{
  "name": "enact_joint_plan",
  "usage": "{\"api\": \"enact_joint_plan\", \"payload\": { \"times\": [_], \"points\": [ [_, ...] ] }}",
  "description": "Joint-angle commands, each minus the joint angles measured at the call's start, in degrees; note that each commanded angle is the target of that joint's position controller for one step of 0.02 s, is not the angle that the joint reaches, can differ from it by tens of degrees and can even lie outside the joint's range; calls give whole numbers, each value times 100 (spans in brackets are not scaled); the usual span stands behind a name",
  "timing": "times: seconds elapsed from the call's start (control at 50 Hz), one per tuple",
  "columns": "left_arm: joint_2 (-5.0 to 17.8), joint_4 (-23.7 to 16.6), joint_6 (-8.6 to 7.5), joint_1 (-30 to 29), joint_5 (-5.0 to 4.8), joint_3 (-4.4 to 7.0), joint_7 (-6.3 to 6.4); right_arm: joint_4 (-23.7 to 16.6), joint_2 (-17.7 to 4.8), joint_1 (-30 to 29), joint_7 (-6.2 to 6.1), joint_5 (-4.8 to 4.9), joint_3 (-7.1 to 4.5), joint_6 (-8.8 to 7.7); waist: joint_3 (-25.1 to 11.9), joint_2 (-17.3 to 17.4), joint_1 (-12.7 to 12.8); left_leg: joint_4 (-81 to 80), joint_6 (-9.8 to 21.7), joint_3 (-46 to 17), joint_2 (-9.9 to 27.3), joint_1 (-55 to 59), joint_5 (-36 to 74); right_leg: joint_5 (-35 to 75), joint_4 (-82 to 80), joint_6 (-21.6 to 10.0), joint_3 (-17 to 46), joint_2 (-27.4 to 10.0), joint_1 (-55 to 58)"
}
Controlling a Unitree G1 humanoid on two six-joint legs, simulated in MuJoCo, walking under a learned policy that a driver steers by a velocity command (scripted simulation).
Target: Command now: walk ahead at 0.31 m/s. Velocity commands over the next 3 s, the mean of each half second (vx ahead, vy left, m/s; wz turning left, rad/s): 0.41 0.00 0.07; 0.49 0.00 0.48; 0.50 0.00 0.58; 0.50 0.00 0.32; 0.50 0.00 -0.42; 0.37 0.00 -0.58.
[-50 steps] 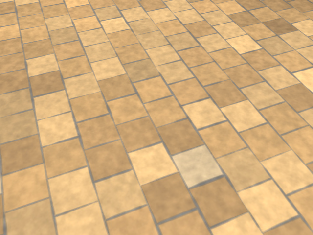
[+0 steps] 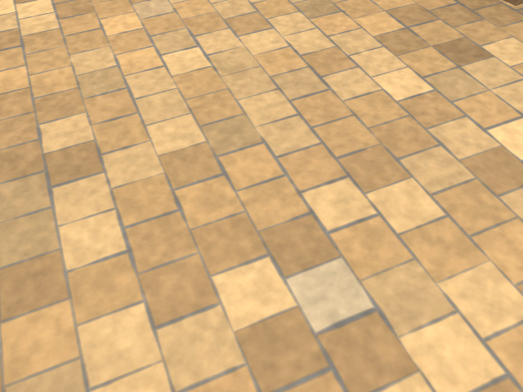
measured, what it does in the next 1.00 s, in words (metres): walks ahead, turning left: left foot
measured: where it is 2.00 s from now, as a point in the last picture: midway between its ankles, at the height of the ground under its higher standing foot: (171, 251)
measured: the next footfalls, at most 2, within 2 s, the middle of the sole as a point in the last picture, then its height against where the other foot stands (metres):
left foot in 0.54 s outside the picture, level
right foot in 1.04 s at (293, 320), level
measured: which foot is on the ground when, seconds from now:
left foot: down 0.00-0.06, up 0.08-0.52, down 0.54-1.00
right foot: down 0.00-0.56, up 0.58-1.00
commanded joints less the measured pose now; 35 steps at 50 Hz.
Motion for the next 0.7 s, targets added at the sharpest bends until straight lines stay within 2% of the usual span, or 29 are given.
{"api": "enact_joint_plan", "payload": {
  "times": [0.02,0.04,0.06,0.08,0.1,0.12,0.14,0.16,0.18,0.2,0.22,0.26,0.3,0.34,0.38,0.42,0.44,0.48,0.5,0.52,0.54,0.56,0.58,0.6,0.62,0.64,0.66,0.68,0.7],
  "points": [
    [338,-107,-248,253,-25,124,-81,-400,-939,-478,22,111,-184,-69,772,390,459,-1163,770,-1141,1081,-1077,-1100,955,-1418,-58,-289,92,626],
    [360,135,-221,764,10,182,-86,-415,-907,-427,40,93,-174,-48,621,273,591,-725,704,-865,816,-1506,-947,1325,-1567,72,-448,364,1467],
    [462,269,-195,1301,28,244,-84,-482,-739,-549,58,55,-116,-79,485,-116,807,207,536,-497,521,-1971,-401,1201,-1798,31,44,105,2144],
    [966,289,-185,2021,33,353,-28,-608,-283,-644,112,-82,13,-134,125,-1568,981,2477,146,251,5,-2676,-539,645,-2632,-354,2004,-1225,2724],
    [1350,270,-283,2283,122,366,-117,-793,-106,-597,98,38,23,-242,44,-2121,887,3843,153,-173,-406,-3678,-1301,-587,-3574,-1188,4406,-2167,2818],
    [1077,132,-382,1657,136,262,-138,-849,-345,-741,107,175,-17,-336,619,-1236,596,4644,286,-572,53,-4222,-980,-1097,-3611,-1269,4412,-2301,2419],
    [771,-53,-436,1152,110,174,-164,-870,-468,-874,157,185,-35,-412,915,-794,455,4749,409,-631,314,-4442,-271,-823,-3561,-1033,3611,-2015,2194],
    [688,-182,-442,815,113,119,-208,-805,-511,-849,169,108,-70,-451,902,-585,319,4532,430,-520,493,-4291,263,-59,-3591,-816,2858,-1688,2035],
    [626,-246,-423,689,123,89,-228,-799,-640,-907,172,29,-136,-469,901,-559,251,4144,404,-446,614,-4109,631,798,-3600,-644,2252,-1447,1955],
    [448,-235,-378,789,143,34,-219,-778,-677,-941,210,-4,-176,-450,812,-620,253,3891,358,-335,679,-3849,851,1536,-3593,-506,1726,-1208,1914],
    [422,-193,-347,995,165,16,-188,-764,-566,-961,247,-8,-171,-415,730,-694,272,3736,287,-200,669,-3714,997,2164,-3576,-489,1408,-1090,1920],
    [555,-163,-302,1257,184,24,-106,-881,-375,-1273,280,-25,-135,-342,722,-598,313,3353,124,-38,649,-3803,1221,2994,-3600,-585,1088,-1040,1956],
    [682,-240,-262,1243,201,35,-37,-1147,-249,-1907,284,-30,-74,-326,846,-492,388,2495,17,50,587,-3782,1544,3199,-3712,-627,883,-1002,1785],
    [795,-304,-241,1266,198,57,14,-1331,-166,-2423,319,-1,-12,-337,914,-571,489,1637,-5,217,431,-3454,1970,3096,-3866,-593,614,-930,1623],
    [856,-278,-248,1423,171,92,39,-1435,-184,-2734,380,30,19,-327,990,-621,554,1176,61,339,331,-3209,2222,3033,-3981,-590,374,-1008,1682],
    [820,-236,-248,1510,133,114,45,-1559,-214,-2976,458,53,35,-325,1077,-593,531,881,232,306,300,-3161,2254,3227,-3934,-557,170,-1160,1992],
    [823,-236,-237,1488,128,132,46,-1617,-245,-3040,501,58,32,-334,1058,-587,479,763,344,292,267,-3126,2174,3535,-3813,-516,52,-1232,2216],
    [956,-321,-199,1311,158,190,61,-1662,-409,-2883,570,42,-41,-359,729,-694,236,724,590,435,3,-2623,1823,5324,-3214,-395,-191,-1331,2623],
    [1045,-372,-159,1234,187,224,79,-1603,-554,-2549,580,37,-121,-354,395,-828,21,824,701,540,-192,-2158,1596,6438,-2666,-319,-277,-1356,2810],
    [1108,-441,-92,1115,228,249,93,-1409,-771,-1801,579,49,-249,-340,-76,-939,-366,845,827,656,-435,-1314,1455,7235,-1683,-220,-417,-1283,2806],
    [1133,-550,-59,1000,237,242,94,-1163,-1030,-940,554,56,-404,-294,-540,-872,-788,662,994,548,-512,-21,1576,7143,-408,-44,-545,-1100,2211],
    [960,-748,-108,1039,332,162,81,-1023,-1478,-76,465,6,-540,-223,-1165,-30,-948,653,1354,-1184,558,1700,1209,4966,1501,124,-587,-744,617],
    [147,-831,-325,1586,230,-73,-74,-1081,-1615,-24,461,-22,-542,-214,-1991,1442,-391,-555,2558,-4687,1996,3302,-121,-70,3750,462,97,583,-1562],
    [651,-969,-597,1032,50,43,-153,-1032,-1203,-218,447,-76,-427,-243,-1719,798,-576,-1050,2216,-4779,1774,3060,-305,-107,4202,194,1090,264,-2191],
    [937,-1241,-708,411,-114,107,-162,-1127,-968,-573,429,-89,-371,-298,-939,550,-478,-1066,1941,-3814,1582,2310,159,258,4072,58,989,3,-2444],
    [970,-1325,-751,134,-63,130,-103,-1254,-856,-1067,467,-94,-320,-373,-407,-292,-181,-1197,1788,-3097,1345,1237,990,661,3551,48,944,-258,-2208],
    [1087,-1335,-700,61,40,228,-29,-1355,-710,-1372,477,-123,-270,-416,-242,-490,44,-1258,1667,-2567,1119,529,1536,832,3041,75,907,-453,-1817],
    [1029,-1388,-612,165,92,251,-6,-1419,-674,-1503,464,-159,-241,-415,-130,-369,238,-1372,1659,-2299,970,-11,1786,863,2830,127,925,-554,-1466],
    [938,-1450,-534,222,132,263,11,-1428,-690,-1492,443,-125,-239,-402,-43,-256,338,-1465,1668,-2169,894,-319,1850,847,2517,203,894,-609,-1338]
  ]
}}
